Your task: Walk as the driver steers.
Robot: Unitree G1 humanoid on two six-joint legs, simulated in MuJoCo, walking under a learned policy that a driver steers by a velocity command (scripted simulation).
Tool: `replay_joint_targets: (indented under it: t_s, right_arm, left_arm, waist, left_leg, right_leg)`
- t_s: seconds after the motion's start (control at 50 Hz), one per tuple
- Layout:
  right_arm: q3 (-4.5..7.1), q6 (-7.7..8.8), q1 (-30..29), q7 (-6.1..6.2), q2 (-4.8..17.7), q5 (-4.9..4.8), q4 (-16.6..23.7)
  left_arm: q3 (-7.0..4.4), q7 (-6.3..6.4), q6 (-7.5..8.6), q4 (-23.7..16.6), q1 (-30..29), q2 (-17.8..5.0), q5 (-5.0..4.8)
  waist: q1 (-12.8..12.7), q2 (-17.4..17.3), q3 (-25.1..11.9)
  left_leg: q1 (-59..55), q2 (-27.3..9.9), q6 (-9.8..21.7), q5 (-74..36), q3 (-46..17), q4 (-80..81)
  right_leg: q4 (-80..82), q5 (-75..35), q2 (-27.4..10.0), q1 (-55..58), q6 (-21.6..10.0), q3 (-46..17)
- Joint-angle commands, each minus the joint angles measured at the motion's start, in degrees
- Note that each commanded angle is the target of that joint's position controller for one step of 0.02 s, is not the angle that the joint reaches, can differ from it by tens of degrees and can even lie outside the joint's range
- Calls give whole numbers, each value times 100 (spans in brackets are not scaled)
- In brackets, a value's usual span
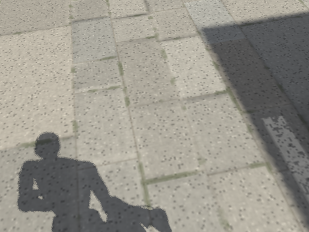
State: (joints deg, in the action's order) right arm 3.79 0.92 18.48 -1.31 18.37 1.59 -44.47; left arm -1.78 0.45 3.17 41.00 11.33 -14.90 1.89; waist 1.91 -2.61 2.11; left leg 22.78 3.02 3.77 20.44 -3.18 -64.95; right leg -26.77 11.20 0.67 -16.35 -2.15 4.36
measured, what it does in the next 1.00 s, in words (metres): walks ahead, turning left: left foot, then right foot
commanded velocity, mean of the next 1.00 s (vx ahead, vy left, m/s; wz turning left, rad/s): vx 0.50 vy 0.00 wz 0.60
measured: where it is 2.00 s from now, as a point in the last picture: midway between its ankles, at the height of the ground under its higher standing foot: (70, 159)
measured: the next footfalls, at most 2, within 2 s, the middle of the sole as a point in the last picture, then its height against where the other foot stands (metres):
left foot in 0.38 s outside the picture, level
right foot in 0.92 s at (138, 187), level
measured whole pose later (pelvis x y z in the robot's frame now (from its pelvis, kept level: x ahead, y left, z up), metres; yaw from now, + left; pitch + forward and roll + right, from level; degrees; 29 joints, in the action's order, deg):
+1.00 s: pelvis +0.54 +0.14 -0.01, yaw +36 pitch +1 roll +0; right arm 3.8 2.0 22.8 -0.1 18.0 0.8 -46.9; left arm -1.4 0.5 2.8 38.2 6.0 -15.5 2.3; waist 4.1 -1.1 2.3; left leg 13.2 7.2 4.8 25.0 -7.7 -60.1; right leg -33.2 10.7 0.6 -23.6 -1.9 2.1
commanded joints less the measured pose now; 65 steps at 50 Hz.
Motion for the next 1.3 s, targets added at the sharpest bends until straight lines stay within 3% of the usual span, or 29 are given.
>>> replay_joint_targets:
  t_s: [0.02, 0.16, 0.26, 0.32, 0.34, 0.36, 0.38, 0.4, 0.42, 0.44, 0.46, 0.5, 0.54, 0.6, 0.68, 0.8, 0.86, 0.88, 0.9, 0.92, 0.94, 0.96, 0.98, 1.0, 1.02, 1.06, 1.14, 1.24, 1.3]
  right_arm:
    - [46, -79, 123, -128, 260, 46, 352]
    - [-79, -71, -1192, -280, 25, 31, 814]
    - [-153, -50, -1997, -377, -42, 65, 1097]
    - [-99, -61, -1838, -304, 67, 125, 1097]
    - [-48, -42, -1443, -264, 152, 140, 994]
    - [34, 9, -667, -206, 265, 168, 760]
    - [186, 34, 357, -108, 608, 217, 444]
    - [341, 7, 277, -15, 1268, 136, 512]
    - [384, -42, 567, 27, 1353, -45, 662]
    - [355, -57, 415, 88, 1187, -78, 484]
    - [279, -29, 192, 121, 889, -115, 410]
    - [163, 54, -258, 144, 548, -138, 427]
    - [127, 161, -275, 101, 478, -163, 418]
    - [182, 212, 7, 79, 636, -137, 293]
    - [191, 220, 497, 81, 626, -146, 134]
    - [217, 216, 1025, 166, 714, -83, -21]
    - [243, 208, 688, 220, 840, -70, 41]
    - [250, 226, 517, 201, 895, -66, 73]
    - [237, 260, 401, 150, 881, -114, 69]
    - [137, 313, 424, 95, 533, -174, 194]
    - [36, 295, 992, 112, 23, -291, 362]
    - [73, 227, 1015, 162, 497, -68, 235]
    - [103, 180, 662, 133, 570, -10, 169]
    - [86, 152, 372, 79, 498, -7, 171]
    - [72, 117, 256, 23, 395, 24, 176]
    - [32, 24, 270, -67, 249, 69, 158]
    - [-42, 1, -253, -146, 95, 84, 312]
    - [-233, 82, -1437, -251, -115, 70, 625]
    - [-267, 97, -1817, -234, -53, 67, 713]
  left_arm:
    - [-175, -36, 199, -63, 505, -588, -79]
    - [-218, -71, 236, 252, 827, -650, -90]
    - [-273, -10, 177, 474, 1176, -868, -94]
    - [-305, 51, 58, 600, 1295, -1078, -75]
    - [-319, 67, 6, 623, 1307, -1172, -71]
    - [-317, 75, -45, 598, 1251, -1220, -94]
    - [-287, 67, -55, 461, 1194, -1149, -70]
    - [-119, -60, -27, 37, 1415, -398, -75]
    - [-213, -67, -10, -177, 789, -864, -26]
    - [-205, -86, 37, -315, 309, -853, -77]
    - [-141, -79, 104, -270, 351, -743, -107]
    - [-143, -75, -10, -146, 596, -726, 34]
    - [-145, -117, -190, -95, 741, -671, 109]
    - [-120, -153, -269, -227, 292, -531, 89]
    - [-112, -155, -255, -493, -649, -533, 66]
    - [-51, -204, -129, -838, -1582, -538, -11]
    - [-93, -155, -64, -760, -1090, -687, -39]
    - [-152, -96, -38, -595, -557, -815, -43]
    - [-225, -23, 27, -387, 208, -968, -20]
    - [-322, 79, 80, -319, 1105, -1346, 91]
    - [-417, 114, 33, -358, 1200, -1826, 185]
    - [-398, 77, -35, -358, 882, -1495, 63]
    - [-279, 56, -46, -413, 501, -971, 14]
    - [-204, 24, -32, -372, 291, -673, 3]
    - [-171, 16, -1, -292, 293, -590, 10]
    - [-165, -25, 113, -74, 479, -588, -34]
    - [-190, -128, 286, 211, 758, -638, -91]
    - [-191, -158, 244, 493, 995, -686, -127]
    - [-223, -146, 199, 716, 1352, -848, -132]
  waist:
    - [-130, 881, -165]
    - [-296, 765, 101]
    - [-494, 750, 294]
    - [-348, 846, 64]
    - [-162, 873, -211]
    - [194, 760, -668]
    - [639, 314, -1285]
    - [201, -1120, -1785]
    - [576, -580, -2165]
    - [487, -147, -1325]
    - [231, 71, -710]
    - [-265, 200, -344]
    - [-402, 152, -440]
    - [-304, 137, -233]
    - [38, 2, 27]
    - [375, -96, 76]
    - [36, -229, 7]
    - [-211, -218, -206]
    - [-622, 52, -602]
    - [-959, 571, -1395]
    - [-616, 1860, -1970]
    - [-405, 1442, -1622]
    - [-331, 779, -836]
    - [-295, 441, -389]
    - [-254, 612, -231]
    - [-168, 885, -160]
    - [-161, 853, -90]
    - [-353, 838, 80]
    - [-448, 850, 135]
  left_leg:
    - [1061, -461, -73, -348, -140, -178]
    - [1683, -605, -191, -1646, 222, 1164]
    - [1249, -554, 55, -1628, 762, 2549]
    - [634, -132, 362, -765, 1089, 2912]
    - [155, 98, 504, -498, 1141, 3024]
    - [-831, 310, 675, -568, 1106, 3381]
    - [-2347, -88, 929, -329, 353, 3662]
    - [-4123, -1909, 1585, 71, -2541, 3950]
    - [-4325, -2319, 1952, -431, -4225, 4687]
    - [-3875, -2111, 1792, -1171, -3120, 4718]
    - [-3008, -1890, 1612, -1964, -2460, 4768]
    - [-1910, -1302, 1292, -2901, -1666, 4922]
    - [-1556, -1104, 1293, -3233, -1432, 5039]
    - [-1293, -919, 1251, -2663, -1380, 5301]
    - [-1623, -854, 1098, -2327, -1562, 5364]
    - [-2306, -942, 975, -3276, -1839, 4818]
    - [-2034, -961, 674, -3736, -1991, 4431]
    - [-1816, -841, 540, -4300, -1961, 3968]
    - [-1524, -507, 388, -4411, -1702, 2978]
    - [-846, -149, 247, -3138, -1328, 1451]
    - [819, 760, 56, 980, -618, -80]
    - [1351, 273, 96, 901, -556, -694]
    - [1350, -1, 81, 362, -478, -727]
    - [1231, -189, 39, 19, -372, -503]
    - [1088, -305, 8, -113, -322, -286]
    - [855, -326, -41, -183, -266, -119]
    - [1293, -311, -95, -641, -315, 434]
    - [889, -441, -203, -1585, 325, 2298]
    - [543, -447, -91, -1470, 613, 2897]
  right_leg:
    - [1547, -960, -1567, 908, -613, -1394]
    - [1750, -1871, -1390, 1188, -586, -15]
    - [1612, -2262, -1553, 1618, -444, 472]
    - [686, -4408, -1641, 2088, -338, 794]
    - [-43, -5135, -1646, 2162, -326, 876]
    - [-1158, -5086, -1595, 1865, -262, 987]
    - [-2759, -3702, -1458, 815, -88, 1036]
    - [-4685, 1531, -562, -1699, 251, 938]
    - [-5543, 2049, -44, -2517, 332, -244]
    - [-5394, 1380, -418, -2946, 265, -568]
    - [-4821, 961, -620, -2689, 245, -524]
    - [-4119, 883, -804, -1896, 323, -574]
    - [-3824, 883, -773, -1572, 428, -516]
    - [-3226, 307, -734, -1832, 534, -432]
    - [-2229, -571, -650, -2351, 575, -495]
    - [-1117, -820, -274, -2258, 437, -508]
    - [-508, -435, -64, -1040, 234, -556]
    - [-384, -185, 111, -196, 137, -477]
    - [-22, -323, 32, 914, -6, -508]
    - [190, 779, -1067, 2264, -270, -1591]
    - [791, 1321, -2618, 3438, -838, -4182]
    - [1010, 1871, -2619, 2865, -989, -4903]
    - [1120, 1852, -2385, 2059, -900, -4013]
    - [1232, 1219, -2058, 1482, -789, -3112]
    - [1335, 584, -1784, 1166, -678, -2503]
    - [1438, -551, -1535, 851, -663, -1801]
    - [1673, -1467, -1516, 993, -816, -1153]
    - [1796, -1724, -1207, 822, -681, -323]
    - [1689, -1951, -1397, 1068, -656, -371]
Velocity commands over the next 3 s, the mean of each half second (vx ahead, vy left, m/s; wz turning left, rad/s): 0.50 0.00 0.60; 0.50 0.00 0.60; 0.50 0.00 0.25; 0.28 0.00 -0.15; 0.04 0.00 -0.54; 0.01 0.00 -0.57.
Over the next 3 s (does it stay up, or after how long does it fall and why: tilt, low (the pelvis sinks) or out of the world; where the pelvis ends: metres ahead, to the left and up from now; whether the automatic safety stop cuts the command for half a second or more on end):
stays up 0.87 0.47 0.00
